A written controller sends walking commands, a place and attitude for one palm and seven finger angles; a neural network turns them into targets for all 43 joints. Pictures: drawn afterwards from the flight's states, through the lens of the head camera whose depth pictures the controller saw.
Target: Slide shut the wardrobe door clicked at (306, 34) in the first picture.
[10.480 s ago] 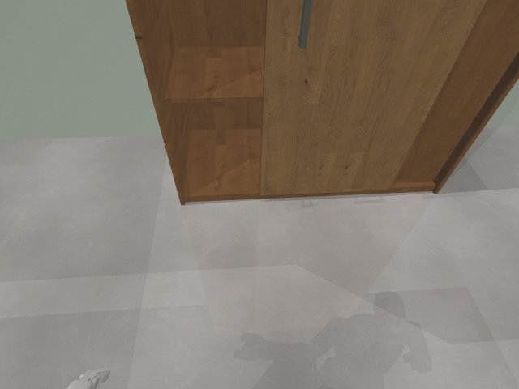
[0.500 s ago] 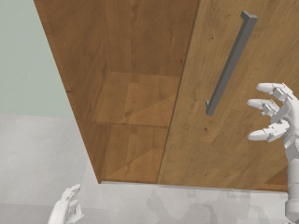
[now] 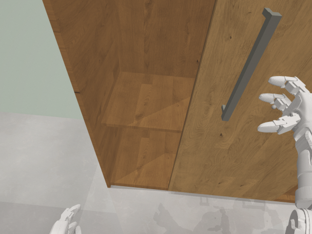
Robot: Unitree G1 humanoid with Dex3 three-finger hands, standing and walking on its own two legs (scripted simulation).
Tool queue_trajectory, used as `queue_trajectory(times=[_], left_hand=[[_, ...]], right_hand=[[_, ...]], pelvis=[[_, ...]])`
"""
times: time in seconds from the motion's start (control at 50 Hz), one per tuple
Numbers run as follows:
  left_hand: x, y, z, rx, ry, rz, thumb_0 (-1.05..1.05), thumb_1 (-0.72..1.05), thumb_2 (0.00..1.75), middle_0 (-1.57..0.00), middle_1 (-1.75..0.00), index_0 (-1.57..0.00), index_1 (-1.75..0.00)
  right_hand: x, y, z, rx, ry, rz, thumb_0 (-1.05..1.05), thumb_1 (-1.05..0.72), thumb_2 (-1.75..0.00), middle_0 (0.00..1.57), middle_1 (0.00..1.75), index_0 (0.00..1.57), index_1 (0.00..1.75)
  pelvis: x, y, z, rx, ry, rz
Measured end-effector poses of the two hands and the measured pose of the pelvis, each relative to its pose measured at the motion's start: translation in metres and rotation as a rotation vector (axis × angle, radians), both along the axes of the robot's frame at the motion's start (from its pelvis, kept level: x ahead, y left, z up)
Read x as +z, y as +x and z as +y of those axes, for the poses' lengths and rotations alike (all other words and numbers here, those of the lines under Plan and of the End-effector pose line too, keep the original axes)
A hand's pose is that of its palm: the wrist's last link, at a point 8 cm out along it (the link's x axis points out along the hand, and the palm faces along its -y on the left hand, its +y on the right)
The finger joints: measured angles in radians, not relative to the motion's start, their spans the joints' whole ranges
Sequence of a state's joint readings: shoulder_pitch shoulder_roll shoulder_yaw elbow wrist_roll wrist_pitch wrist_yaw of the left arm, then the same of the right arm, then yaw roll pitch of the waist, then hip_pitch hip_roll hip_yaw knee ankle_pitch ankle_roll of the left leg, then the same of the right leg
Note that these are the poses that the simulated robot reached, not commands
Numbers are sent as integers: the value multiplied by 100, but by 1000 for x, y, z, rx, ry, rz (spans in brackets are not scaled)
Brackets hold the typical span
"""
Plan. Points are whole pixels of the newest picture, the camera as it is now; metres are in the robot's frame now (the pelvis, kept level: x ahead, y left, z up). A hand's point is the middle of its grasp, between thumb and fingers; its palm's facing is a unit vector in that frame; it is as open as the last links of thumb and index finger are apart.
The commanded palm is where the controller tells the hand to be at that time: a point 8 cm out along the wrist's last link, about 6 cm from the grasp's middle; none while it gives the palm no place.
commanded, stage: move the hooked fingers beside the handle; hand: right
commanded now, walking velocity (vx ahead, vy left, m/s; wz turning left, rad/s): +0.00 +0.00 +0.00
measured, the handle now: (242, 74) +0.49 -0.18 +0.19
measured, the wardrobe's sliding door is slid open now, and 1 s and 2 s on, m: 0.37 0.37 0.37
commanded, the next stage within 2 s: feel for the door with the fingertips in 1.08 s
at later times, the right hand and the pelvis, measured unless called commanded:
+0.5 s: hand (266, 97) +0.44 -0.24 +0.17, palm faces +0.04 +1.00 -0.03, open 13.9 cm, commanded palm +0.41 -0.29 +0.16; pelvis +0.01 -0.01 +0.00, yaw +1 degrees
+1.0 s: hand (262, 97) +0.43 -0.23 +0.17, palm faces +0.05 +1.00 -0.02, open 14.0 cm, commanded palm +0.41 -0.28 +0.16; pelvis +0.01 -0.01 +0.00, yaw +1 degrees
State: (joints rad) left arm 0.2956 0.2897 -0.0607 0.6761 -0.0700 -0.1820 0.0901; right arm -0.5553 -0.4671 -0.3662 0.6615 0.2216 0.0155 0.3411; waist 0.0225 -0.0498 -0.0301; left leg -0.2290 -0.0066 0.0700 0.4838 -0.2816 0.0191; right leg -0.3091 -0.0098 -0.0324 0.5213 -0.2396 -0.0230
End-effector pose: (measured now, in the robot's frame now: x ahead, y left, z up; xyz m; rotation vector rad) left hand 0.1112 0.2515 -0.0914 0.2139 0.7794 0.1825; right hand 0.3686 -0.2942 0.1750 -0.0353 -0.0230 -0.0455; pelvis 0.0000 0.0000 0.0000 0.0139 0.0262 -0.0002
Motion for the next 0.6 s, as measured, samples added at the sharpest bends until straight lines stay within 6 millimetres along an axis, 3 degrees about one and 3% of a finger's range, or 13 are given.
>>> queue_trajectory(times=[0.32,0.46,0.6], left_hand=[[-10,-47,12,72,26,154,1,90,89,-20,-30,-20,-30],[-13,-59,12,99,18,197,1,90,89,-20,-30,-20,-30],[-12,-53,8,89,16,191,1,90,89,-20,-30,-20,-30]], right_hand=[[-2,47,7,18,15,15,-2,50,-30,30,120,30,120],[-6,48,0,12,9,12,-2,50,-30,33,123,33,121],[-13,44,-4,4,11,20,-2,50,-30,31,121,31,120]], pelvis=[[-2,3,-3,11,4,50],[-3,6,-5,22,4,62],[-3,6,-6,17,7,61]])
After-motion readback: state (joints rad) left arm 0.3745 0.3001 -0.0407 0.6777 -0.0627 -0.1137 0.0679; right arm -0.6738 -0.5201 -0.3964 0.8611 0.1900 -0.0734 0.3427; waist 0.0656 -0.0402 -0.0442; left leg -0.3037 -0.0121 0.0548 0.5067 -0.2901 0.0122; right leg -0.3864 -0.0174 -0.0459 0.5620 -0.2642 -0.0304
